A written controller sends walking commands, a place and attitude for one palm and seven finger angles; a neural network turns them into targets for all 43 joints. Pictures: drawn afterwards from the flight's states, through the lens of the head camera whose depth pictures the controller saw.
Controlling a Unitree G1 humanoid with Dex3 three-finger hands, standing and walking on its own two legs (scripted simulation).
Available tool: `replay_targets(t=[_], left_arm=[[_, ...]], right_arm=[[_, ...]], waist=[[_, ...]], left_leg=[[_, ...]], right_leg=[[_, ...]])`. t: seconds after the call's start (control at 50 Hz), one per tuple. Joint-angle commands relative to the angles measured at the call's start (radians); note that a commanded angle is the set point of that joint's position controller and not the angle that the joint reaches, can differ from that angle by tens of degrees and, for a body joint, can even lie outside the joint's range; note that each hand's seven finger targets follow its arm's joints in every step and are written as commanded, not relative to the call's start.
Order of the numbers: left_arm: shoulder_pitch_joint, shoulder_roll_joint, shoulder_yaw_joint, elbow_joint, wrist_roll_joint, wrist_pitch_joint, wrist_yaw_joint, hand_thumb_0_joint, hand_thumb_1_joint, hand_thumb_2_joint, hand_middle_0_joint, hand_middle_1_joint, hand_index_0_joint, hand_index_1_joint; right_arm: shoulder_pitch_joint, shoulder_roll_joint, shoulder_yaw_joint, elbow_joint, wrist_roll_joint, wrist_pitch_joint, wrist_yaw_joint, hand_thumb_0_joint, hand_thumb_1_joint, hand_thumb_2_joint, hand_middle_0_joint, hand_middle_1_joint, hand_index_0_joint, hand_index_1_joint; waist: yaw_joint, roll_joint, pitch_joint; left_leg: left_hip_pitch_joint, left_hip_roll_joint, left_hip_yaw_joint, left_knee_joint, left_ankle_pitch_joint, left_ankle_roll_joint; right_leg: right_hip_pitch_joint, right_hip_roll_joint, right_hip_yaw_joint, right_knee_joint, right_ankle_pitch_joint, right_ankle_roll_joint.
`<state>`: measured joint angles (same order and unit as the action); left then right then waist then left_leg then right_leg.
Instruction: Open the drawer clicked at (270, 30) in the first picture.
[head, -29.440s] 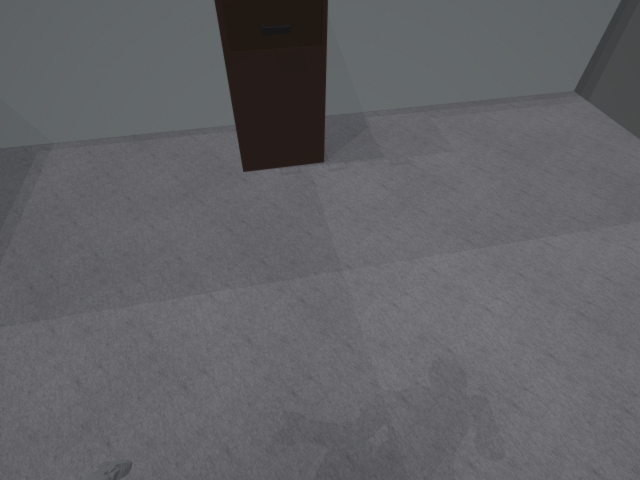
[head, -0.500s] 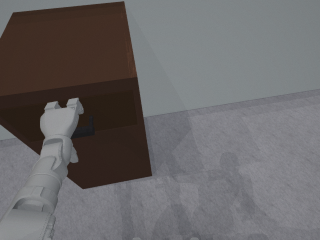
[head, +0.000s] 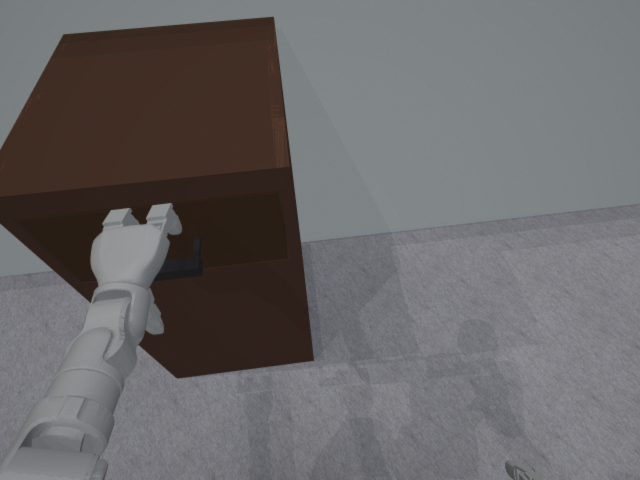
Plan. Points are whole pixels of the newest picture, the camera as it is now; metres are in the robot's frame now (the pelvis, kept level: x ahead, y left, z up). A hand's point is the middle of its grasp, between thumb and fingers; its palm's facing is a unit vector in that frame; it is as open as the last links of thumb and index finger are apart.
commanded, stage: re-aim the fingers above the handle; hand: left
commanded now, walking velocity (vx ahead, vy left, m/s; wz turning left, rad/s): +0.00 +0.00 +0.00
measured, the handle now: (167, 258) +0.44 +0.27 -0.05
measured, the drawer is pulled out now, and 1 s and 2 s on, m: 0.00 0.00 0.00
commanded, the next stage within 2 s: lower the fingers behind the handle in 1.86 s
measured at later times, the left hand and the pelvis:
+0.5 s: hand (131, 271) +0.38 +0.28 +0.02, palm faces +0.00 +0.02 -1.00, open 13.8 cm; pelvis -0.02 +0.00 +0.00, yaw -1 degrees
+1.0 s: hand (131, 268) +0.39 +0.29 +0.00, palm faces -0.04 +0.02 -1.00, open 13.8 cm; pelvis -0.02 +0.01 +0.00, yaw -2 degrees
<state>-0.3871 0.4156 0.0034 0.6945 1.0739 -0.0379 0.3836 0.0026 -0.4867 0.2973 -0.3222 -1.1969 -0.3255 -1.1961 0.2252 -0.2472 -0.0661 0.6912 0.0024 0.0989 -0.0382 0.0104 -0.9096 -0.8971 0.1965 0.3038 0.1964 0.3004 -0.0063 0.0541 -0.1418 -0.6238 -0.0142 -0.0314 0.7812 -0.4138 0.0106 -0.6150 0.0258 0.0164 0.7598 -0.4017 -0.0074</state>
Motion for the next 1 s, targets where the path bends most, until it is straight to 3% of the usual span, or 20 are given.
replay_targets(t=[0.0, 0.1, 0.16, 0.24, 0.32, 0.34, 0.36, 0.44, 0.54, 0.6, 0.64, 0.66, 0.68, 0.72, 0.74, 0.8, 0.82, 0.9, 0.94, 0.98], left_arm=[[-0.337, 0.311, 0.122, -0.118, -0.005, 0.052, 0.036, 0.000, -0.500, 0.300, -0.300, -1.200, -0.300, -1.200], [-0.305, 0.238, 0.059, -0.177, -0.032, 0.041, -0.017, 0.000, -0.500, 0.300, -0.300, -1.200, -0.300, -1.200], [-0.324, 0.181, 0.008, -0.202, -0.049, 0.008, -0.039, 0.000, -0.500, 0.300, -0.300, -1.200, -0.300, -1.200], [-0.344, 0.315, 0.131, -0.172, -0.023, -0.031, -0.010, 0.000, -0.500, 0.300, -0.300, -1.200, -0.300, -1.200], [-0.377, 0.352, 0.171, -0.148, 0.013, -0.036, 0.053, 0.000, -0.500, 0.300, -0.300, -1.200, -0.300, -1.200], [-0.372, 0.378, 0.197, -0.133, 0.008, -0.027, 0.062, 0.000, -0.500, 0.300, -0.300, -1.200, -0.300, -1.200], [-0.383, 0.372, 0.178, -0.109, 0.016, -0.016, 0.067, 0.000, -0.500, 0.300, -0.300, -1.200, -0.300, -1.200], [-0.390, 0.323, 0.119, -0.011, -0.011, 0.029, 0.042, 0.000, -0.500, 0.300, -0.300, -1.200, -0.300, -1.200], [-0.467, 0.222, 0.003, -0.009, -0.044, -0.003, -0.038, 0.000, -0.500, 0.300, -0.300, -1.200, -0.300, -1.200], [-0.549, 0.209, -0.019, -0.072, -0.037, -0.064, -0.050, 0.000, -0.500, 0.300, -0.300, -1.200, -0.300, -1.200], [-0.567, 0.265, 0.036, -0.078, -0.024, -0.094, -0.028, 0.000, -0.500, 0.300, -0.300, -1.200, -0.300, -1.200], [-0.584, 0.289, 0.059, -0.105, -0.008, -0.109, -0.006, 0.000, -0.500, 0.300, -0.300, -1.200, -0.300, -1.200], [-0.530, 0.334, 0.116, -0.048, -0.004, -0.102, 0.015, 0.000, -0.500, 0.300, -0.300, -1.200, -0.300, -1.200], [-0.520, 0.353, 0.147, -0.046, 0.014, -0.086, 0.064, 0.000, -0.500, 0.300, -0.300, -1.200, -0.300, -1.200], [-0.517, 0.400, 0.191, -0.040, 0.013, -0.069, 0.083, 0.000, -0.500, 0.300, -0.300, -1.200, -0.300, -1.200], [-0.437, 0.449, 0.225, -0.002, 0.016, 0.009, 0.120, 0.000, -0.500, 0.300, -0.300, -1.200, -0.300, -1.200], [-0.400, 0.442, 0.216, 0.038, 0.008, 0.039, 0.116, 0.000, -0.500, 0.300, -0.300, -1.200, -0.300, -1.200], [-0.422, 0.448, 0.196, 0.039, -0.017, 0.090, 0.090, 0.000, -0.500, 0.300, -0.300, -1.200, -0.300, -1.200], [-0.452, 0.420, 0.166, 0.046, -0.035, 0.084, 0.049, 0.000, -0.500, 0.300, -0.300, -1.200, -0.300, -1.200], [-0.442, 0.389, 0.135, 0.045, -0.039, 0.057, 0.005, 0.000, -0.500, 0.300, -0.300, -1.200, -0.300, -1.200]], right_arm=[[0.049, -0.136, -0.037, -0.085, 0.001, -0.019, -0.005, 0.000, -0.900, -0.900, 0.200, 0.300, 0.200, 0.300], [0.050, -0.137, -0.046, -0.108, 0.006, -0.026, -0.009, 0.000, -0.900, -0.900, 0.200, 0.300, 0.200, 0.300], [0.052, -0.136, -0.046, -0.107, 0.009, -0.032, -0.011, 0.000, -0.900, -0.900, 0.200, 0.300, 0.200, 0.300], [0.060, -0.143, -0.041, -0.092, -0.003, -0.026, -0.019, 0.000, -0.900, -0.900, 0.200, 0.300, 0.200, 0.300], [0.052, -0.132, -0.039, -0.076, -0.006, -0.025, -0.012, 0.000, -0.900, -0.900, 0.200, 0.300, 0.200, 0.300], [0.054, -0.137, -0.038, -0.071, -0.009, -0.023, -0.008, 0.000, -0.900, -0.900, 0.200, 0.300, 0.200, 0.300], [0.049, -0.132, -0.036, -0.075, -0.002, -0.023, -0.009, 0.000, -0.900, -0.900, 0.200, 0.300, 0.200, 0.300], [0.072, -0.144, -0.041, -0.071, 0.005, -0.033, -0.007, 0.000, -0.900, -0.900, 0.200, 0.300, 0.200, 0.300], [0.108, -0.148, -0.048, -0.078, 0.011, -0.045, -0.020, 0.000, -0.900, -0.900, 0.200, 0.300, 0.200, 0.300], [0.117, -0.144, -0.049, -0.075, 0.010, -0.050, -0.027, 0.000, -0.900, -0.900, 0.200, 0.300, 0.200, 0.300], [0.126, -0.147, -0.051, -0.067, 0.004, -0.050, -0.028, 0.000, -0.900, -0.900, 0.200, 0.300, 0.200, 0.300], [0.130, -0.142, -0.047, -0.067, 0.002, -0.049, -0.026, 0.000, -0.900, -0.900, 0.200, 0.300, 0.200, 0.300], [0.129, -0.148, -0.049, -0.054, -0.002, -0.044, -0.021, 0.000, -0.900, -0.900, 0.200, 0.300, 0.200, 0.300], [0.120, -0.142, -0.042, -0.053, -0.008, -0.039, -0.009, 0.000, -0.900, -0.900, 0.200, 0.300, 0.200, 0.300], [0.110, -0.150, -0.038, -0.047, -0.013, -0.034, -0.001, 0.000, -0.900, -0.900, 0.200, 0.300, 0.200, 0.300], [0.081, -0.145, -0.028, -0.062, -0.016, -0.019, 0.008, 0.000, -0.900, -0.900, 0.200, 0.300, 0.200, 0.300], [0.078, -0.146, -0.025, -0.062, -0.013, -0.014, 0.009, 0.000, -0.900, -0.900, 0.200, 0.300, 0.200, 0.300], [0.064, -0.152, -0.022, -0.071, 0.005, -0.004, -0.003, 0.000, -0.900, -0.900, 0.200, 0.300, 0.200, 0.300], [0.082, -0.162, -0.028, -0.067, 0.009, -0.009, -0.013, 0.000, -0.900, -0.900, 0.200, 0.300, 0.200, 0.300], [0.098, -0.167, -0.037, -0.065, 0.013, -0.017, -0.022, 0.000, -0.900, -0.900, 0.200, 0.300, 0.200, 0.300]], waist=[[0.000, -0.028, -0.334], [-0.017, -0.038, -0.373], [-0.040, -0.048, -0.319], [-0.015, -0.056, -0.277], [0.008, 0.041, -0.296], [0.011, 0.007, -0.315], [0.009, 0.036, -0.307], [-0.017, -0.021, -0.318], [-0.068, -0.059, -0.320], [-0.076, -0.036, -0.315], [-0.070, -0.009, -0.296], [-0.052, 0.026, -0.345], [-0.038, 0.017, -0.312], [-0.014, 0.055, -0.334], [0.003, 0.069, -0.344], [0.043, 0.055, -0.389], [0.046, 0.014, -0.385], [0.029, -0.055, -0.375], [-0.010, -0.107, -0.358], [-0.027, -0.086, -0.354]], left_leg=[[0.146, -0.027, 0.062, -0.063, 0.443, 0.021], [0.204, -0.019, 0.061, -0.059, 0.492, 0.030], [0.208, -0.016, 0.051, -0.065, 0.457, 0.033], [0.149, -0.022, 0.049, -0.070, 0.386, 0.034], [0.136, -0.027, 0.058, -0.063, 0.371, 0.027], [0.123, -0.026, 0.056, -0.061, 0.366, 0.028], [0.110, -0.029, 0.057, -0.067, 0.337, 0.024], [0.106, -0.026, 0.062, -0.070, 0.309, 0.028], [0.144, -0.020, 0.054, -0.061, 0.325, 0.037], [0.173, -0.018, 0.037, -0.057, 0.309, 0.039], [0.170, -0.013, 0.025, -0.048, 0.321, 0.035], [0.179, -0.015, 0.023, -0.048, 0.333, 0.033], [0.152, -0.015, 0.024, -0.039, 0.326, 0.030], [0.132, -0.018, 0.024, -0.034, 0.348, 0.022], [0.114, -0.018, 0.029, -0.036, 0.357, 0.020], [0.079, -0.026, 0.056, -0.042, 0.385, 0.015], [0.062, -0.028, 0.064, -0.043, 0.383, 0.015], [0.053, -0.025, 0.073, -0.074, 0.345, 0.023], [0.061, -0.020, 0.067, -0.076, 0.326, 0.032], [0.098, -0.015, 0.066, -0.077, 0.327, 0.038]], right_leg=[[0.221, 0.021, -0.024, -0.065, 0.500, -0.026], [0.233, 0.024, -0.022, -0.078, 0.536, -0.023], [0.190, 0.023, -0.027, -0.090, 0.489, -0.021], [0.187, 0.020, -0.021, -0.083, 0.421, -0.027], [0.158, 0.022, -0.019, -0.059, 0.382, -0.036], [0.176, 0.024, -0.019, -0.056, 0.377, -0.034], [0.160, 0.023, -0.016, -0.060, 0.346, -0.032], [0.167, 0.027, -0.017, -0.078, 0.331, -0.027], [0.143, 0.024, -0.020, -0.096, 0.355, -0.021], [0.076, 0.027, -0.022, -0.095, 0.302, -0.021], [0.046, 0.029, -0.030, -0.078, 0.282, -0.032], [0.047, 0.031, -0.028, -0.065, 0.283, -0.033], [0.039, 0.032, -0.033, -0.051, 0.272, -0.038], [0.035, 0.035, -0.040, -0.026, 0.277, -0.043], [0.053, 0.034, -0.039, -0.021, 0.283, -0.045], [0.137, 0.034, -0.030, -0.014, 0.353, -0.039], [0.168, 0.033, -0.028, -0.016, 0.370, -0.035], [0.223, 0.027, -0.014, -0.057, 0.379, -0.020], [0.225, 0.025, -0.013, -0.077, 0.374, -0.014], [0.202, 0.023, -0.013, -0.084, 0.373, -0.013]])
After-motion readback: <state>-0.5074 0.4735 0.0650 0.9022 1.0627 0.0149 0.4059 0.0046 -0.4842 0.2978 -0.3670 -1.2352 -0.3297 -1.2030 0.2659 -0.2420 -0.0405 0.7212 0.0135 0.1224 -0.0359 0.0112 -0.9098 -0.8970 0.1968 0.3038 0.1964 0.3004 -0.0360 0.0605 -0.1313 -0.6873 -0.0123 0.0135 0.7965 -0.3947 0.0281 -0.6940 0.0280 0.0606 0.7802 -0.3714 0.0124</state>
